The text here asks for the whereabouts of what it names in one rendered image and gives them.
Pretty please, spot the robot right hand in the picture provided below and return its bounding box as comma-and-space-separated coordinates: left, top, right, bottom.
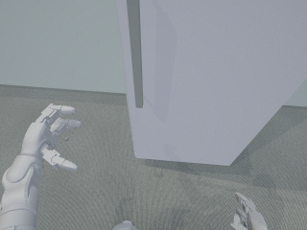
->
230, 192, 268, 230

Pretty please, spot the fridge door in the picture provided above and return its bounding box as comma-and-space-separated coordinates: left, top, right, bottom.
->
116, 0, 307, 166

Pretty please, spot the robot left forearm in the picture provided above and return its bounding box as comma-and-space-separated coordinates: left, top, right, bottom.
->
0, 154, 44, 230

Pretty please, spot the robot left hand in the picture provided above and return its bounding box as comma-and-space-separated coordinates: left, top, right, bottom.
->
20, 103, 82, 172

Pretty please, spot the handle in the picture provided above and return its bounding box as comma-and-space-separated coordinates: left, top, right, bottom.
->
127, 0, 144, 108

